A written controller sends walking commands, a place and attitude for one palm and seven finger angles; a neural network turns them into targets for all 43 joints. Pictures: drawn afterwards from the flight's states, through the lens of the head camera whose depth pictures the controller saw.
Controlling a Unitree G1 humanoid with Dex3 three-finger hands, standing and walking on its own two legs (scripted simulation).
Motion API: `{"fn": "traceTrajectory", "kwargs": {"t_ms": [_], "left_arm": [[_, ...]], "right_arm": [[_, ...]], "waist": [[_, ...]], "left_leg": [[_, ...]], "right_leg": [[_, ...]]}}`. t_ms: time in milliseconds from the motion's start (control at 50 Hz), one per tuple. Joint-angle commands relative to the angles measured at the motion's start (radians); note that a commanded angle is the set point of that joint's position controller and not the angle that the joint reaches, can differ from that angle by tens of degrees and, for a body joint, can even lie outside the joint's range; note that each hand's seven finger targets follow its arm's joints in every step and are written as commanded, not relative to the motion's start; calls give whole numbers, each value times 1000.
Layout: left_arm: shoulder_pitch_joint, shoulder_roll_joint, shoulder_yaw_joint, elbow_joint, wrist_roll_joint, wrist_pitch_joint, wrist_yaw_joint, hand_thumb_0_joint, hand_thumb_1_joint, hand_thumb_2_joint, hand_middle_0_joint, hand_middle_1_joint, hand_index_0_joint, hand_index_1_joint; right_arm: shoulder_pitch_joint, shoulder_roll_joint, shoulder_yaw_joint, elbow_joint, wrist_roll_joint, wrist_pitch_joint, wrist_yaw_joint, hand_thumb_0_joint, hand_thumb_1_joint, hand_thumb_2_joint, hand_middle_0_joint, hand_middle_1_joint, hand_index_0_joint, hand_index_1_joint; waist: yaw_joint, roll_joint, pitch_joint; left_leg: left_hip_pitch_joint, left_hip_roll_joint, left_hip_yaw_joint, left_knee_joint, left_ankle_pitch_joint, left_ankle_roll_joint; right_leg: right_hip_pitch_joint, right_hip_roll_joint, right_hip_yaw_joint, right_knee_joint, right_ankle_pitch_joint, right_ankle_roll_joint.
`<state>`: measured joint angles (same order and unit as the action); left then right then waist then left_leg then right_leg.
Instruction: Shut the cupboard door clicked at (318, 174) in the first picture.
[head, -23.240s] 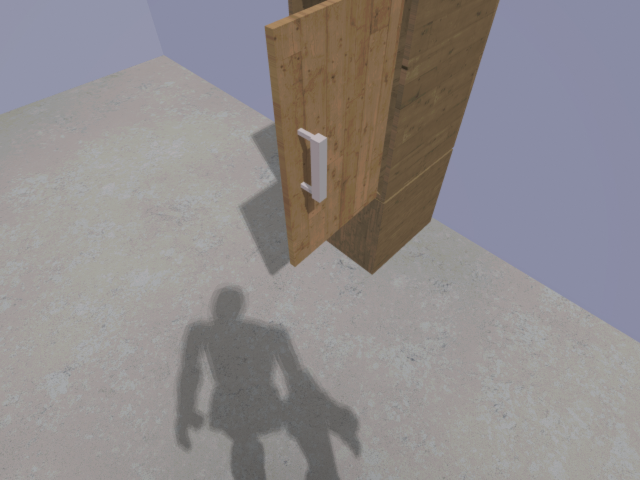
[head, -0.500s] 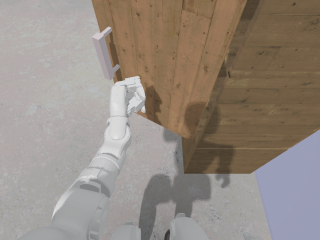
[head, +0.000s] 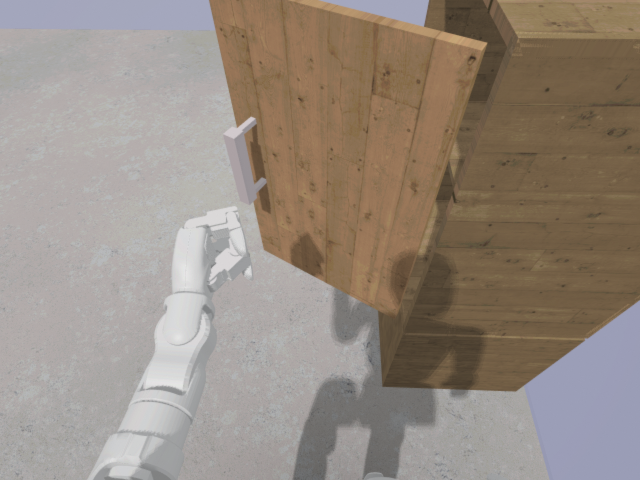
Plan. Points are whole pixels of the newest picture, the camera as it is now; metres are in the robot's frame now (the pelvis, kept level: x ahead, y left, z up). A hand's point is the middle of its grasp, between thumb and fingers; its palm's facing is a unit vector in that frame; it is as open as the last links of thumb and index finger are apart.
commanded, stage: draw the hand back to the body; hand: left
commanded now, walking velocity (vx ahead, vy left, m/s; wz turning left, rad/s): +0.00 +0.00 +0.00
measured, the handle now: (249, 162) +0.61 +0.12 +0.02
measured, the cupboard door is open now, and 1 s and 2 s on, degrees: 60 60 60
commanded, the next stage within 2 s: step back with the hand held close in 1.18 s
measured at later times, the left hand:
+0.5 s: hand (81, 318) +0.26 +0.22 +0.15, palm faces +0.23 -0.94 -0.27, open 3.9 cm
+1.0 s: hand out of the picture +0.19 +0.32 +0.19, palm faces +0.49 -0.78 -0.39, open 7.2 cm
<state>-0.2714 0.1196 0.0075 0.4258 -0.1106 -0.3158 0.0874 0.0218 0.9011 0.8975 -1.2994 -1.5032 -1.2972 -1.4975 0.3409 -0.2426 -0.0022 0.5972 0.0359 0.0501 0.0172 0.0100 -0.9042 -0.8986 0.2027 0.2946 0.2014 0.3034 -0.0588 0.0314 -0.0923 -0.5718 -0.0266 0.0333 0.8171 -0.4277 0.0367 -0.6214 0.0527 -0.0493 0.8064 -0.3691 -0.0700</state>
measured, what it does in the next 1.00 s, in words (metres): stands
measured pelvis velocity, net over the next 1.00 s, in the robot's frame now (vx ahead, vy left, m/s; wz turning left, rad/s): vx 0.01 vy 0.04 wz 0.04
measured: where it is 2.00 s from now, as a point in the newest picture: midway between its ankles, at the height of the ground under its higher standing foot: outside the picture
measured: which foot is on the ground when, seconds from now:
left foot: down 0.00-1.00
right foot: down 0.00-1.00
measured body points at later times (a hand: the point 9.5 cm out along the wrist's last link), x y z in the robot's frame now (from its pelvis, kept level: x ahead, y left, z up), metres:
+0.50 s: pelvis +0.02 +0.03 +0.04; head +0.01 +0.01 +0.49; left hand +0.24 +0.27 +0.16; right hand +0.24 -0.16 -0.03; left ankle -0.01 +0.10 -0.70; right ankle +0.02 -0.07 -0.70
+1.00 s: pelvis +0.01 +0.04 +0.04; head -0.01 +0.02 +0.49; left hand +0.16 +0.35 +0.21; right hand +0.20 -0.18 -0.05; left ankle -0.01 +0.10 -0.70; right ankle +0.02 -0.07 -0.70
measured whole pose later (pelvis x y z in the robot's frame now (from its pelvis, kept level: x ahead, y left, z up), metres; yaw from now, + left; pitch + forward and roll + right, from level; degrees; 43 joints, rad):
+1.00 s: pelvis +0.01 +0.04 +0.04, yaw +2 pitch -4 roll -1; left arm 0.46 0.35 0.34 -0.39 -0.07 -0.03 0.11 0.02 0.90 0.90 -0.25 -0.35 -0.25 -0.35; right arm 0.22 -0.25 0.02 0.64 0.03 -0.06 -0.06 0.01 -0.90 -0.90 0.20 0.29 0.20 0.30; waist 0.06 0.07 0.00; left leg -0.08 -0.08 0.01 0.42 -0.27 0.09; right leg -0.11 0.01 -0.05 0.41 -0.23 -0.01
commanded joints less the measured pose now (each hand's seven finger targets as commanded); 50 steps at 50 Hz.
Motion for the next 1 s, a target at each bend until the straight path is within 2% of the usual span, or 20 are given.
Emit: {"fn": "traceTrajectory", "kwargs": {"t_ms": [0,80,100,120,160,200,300,340,360,440,460,620,640,680,740,780,800,840,900,980], "left_arm": [[-167,118,37,-350,-30,-8,-39,0,900,900,-1273,-1470,-1273,-1470],[-29,153,68,-478,-62,48,-76,0,900,900,-1163,-1350,-1163,-1350],[8,214,-1,-528,19,86,-60,0,900,900,-1135,-1320,-1135,-1320],[32,209,16,-564,14,115,-51,0,900,900,-1107,-1290,-1107,-1290],[42,222,14,-613,28,152,-38,0,900,900,-1053,-1230,-1053,-1230],[94,237,35,-641,33,184,-28,0,900,900,-997,-1170,-997,-1170],[206,247,61,-767,40,236,-18,0,900,900,-860,-1020,-860,-1020],[270,263,82,-800,41,253,-15,0,900,900,-805,-960,-805,-960],[284,260,85,-839,42,257,-12,0,900,900,-777,-930,-777,-930],[391,305,155,-893,43,278,-2,0,900,900,-668,-810,-668,-810],[400,309,171,-910,42,279,1,0,900,900,-640,-780,-640,-780],[543,388,322,-1023,38,268,18,0,900,900,-420,-540,-420,-540],[588,409,357,-998,35,269,20,0,900,900,-393,-510,-393,-510],[603,414,382,-1020,30,260,21,0,900,900,-337,-450,-337,-450],[644,470,465,-1026,26,245,29,0,900,900,-255,-360,-255,-360],[651,478,492,-1057,25,228,33,0,900,900,-200,-300,-200,-300],[656,432,450,-1035,28,225,31,0,900,900,-200,-300,-200,-300],[652,394,407,-1006,33,225,29,0,900,900,-200,-300,-200,-300],[616,404,407,-1006,39,219,36,0,900,900,-200,-300,-200,-300],[620,445,446,-1038,39,204,41,0,900,900,-200,-300,-200,-300]], "right_arm": [[-106,-110,-29,-185,14,-66,-18,0,-900,-900,200,300,200,300],[-154,-108,-18,-215,25,-78,-30,0,-900,-900,200,300,200,300],[-197,-80,-18,-221,26,-52,-50,0,-900,-900,200,300,200,300],[-210,-77,-13,-233,26,-42,-67,0,-900,-900,200,300,200,300],[-237,-74,0,-224,25,-38,-88,0,-900,-900,200,300,200,300],[-247,-73,8,-215,20,-37,-99,0,-900,-900,200,300,200,300],[-258,-71,22,-209,8,-50,-102,0,-900,-900,200,300,200,300],[-260,-76,23,-204,2,-56,-100,0,-900,-900,200,300,200,300],[-262,-72,26,-208,0,-60,-97,0,-900,-900,200,300,200,300],[-266,-80,25,-195,-11,-75,-88,0,-900,-900,200,300,200,300],[-270,-77,26,-197,-11,-75,-87,0,-900,-900,200,300,200,300],[-279,-79,14,-181,-14,-105,-76,0,-900,-900,200,300,200,300],[-282,-86,10,-173,-16,-109,-77,0,-900,-900,200,300,200,300],[-282,-84,7,-172,-11,-114,-75,0,-900,-900,200,300,200,300],[-286,-93,-3,-162,-7,-130,-79,0,-900,-900,200,300,200,300],[-288,-90,-5,-161,-1,-143,-81,0,-900,-900,200,300,200,300],[-281,-91,-4,-151,-5,-151,-80,0,-900,-900,200,300,200,300],[-275,-105,-12,-141,-4,-162,-78,0,-900,-900,200,300,200,300],[-271,-112,-18,-138,-6,-170,-82,0,-900,-900,200,300,200,300],[-273,-105,-16,-136,-8,-182,-87,0,-900,-900,200,300,200,300]], "waist": [[37,-27,-262],[53,-59,-215],[60,-87,-224],[54,-115,-186],[54,-44,-133],[59,-48,-87],[67,11,-86],[72,2,-71],[72,34,-69],[84,14,-36],[85,3,-38],[106,49,-37],[114,27,-17],[112,21,0],[123,33,11],[124,75,17],[116,64,38],[106,38,68],[104,19,76],[119,35,27]], "left_leg": [[97,9,-20,-148,203,2],[138,13,-29,-178,247,4],[165,13,-38,-235,230,-1],[179,13,-34,-254,227,4],[254,20,-43,-299,246,7],[295,22,-47,-328,276,9],[421,32,-63,-387,416,0],[444,37,-67,-402,464,-1],[462,41,-73,-413,495,-8],[475,45,-81,-431,554,-18],[476,47,-84,-438,550,-22],[481,55,-101,-450,605,-47],[462,57,-101,-455,584,-46],[450,59,-106,-462,563,-51],[426,58,-103,-473,477,-47],[421,61,-108,-482,438,-51],[415,60,-115,-489,426,-53],[416,64,-116,-492,401,-47],[407,62,-117,-497,349,-40],[404,54,-113,-490,362,-39]], "right_leg": [[321,-55,83,-166,254,52],[366,-55,65,-180,312,50],[449,-94,134,-247,300,72],[467,-101,136,-281,302,83],[452,-89,110,-310,284,65],[467,-81,90,-335,304,60],[522,-70,50,-366,392,44],[536,-68,45,-387,413,42],[540,-69,39,-388,415,40],[561,-63,32,-418,431,39],[569,-64,30,-417,427,40],[594,-63,20,-428,403,41],[594,-61,19,-435,389,40],[589,-61,16,-432,370,41],[588,-57,20,-443,317,39],[581,-56,20,-438,284,39],[565,-56,16,-436,272,39],[535,-57,19,-444,255,41],[526,-58,21,-439,230,43],[568,-58,26,-432,244,37]]}}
